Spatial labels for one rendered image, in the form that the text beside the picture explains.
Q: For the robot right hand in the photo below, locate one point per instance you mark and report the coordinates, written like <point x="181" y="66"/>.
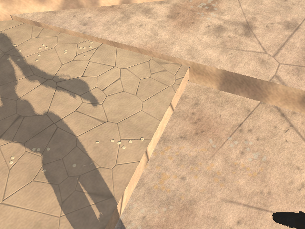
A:
<point x="291" y="219"/>

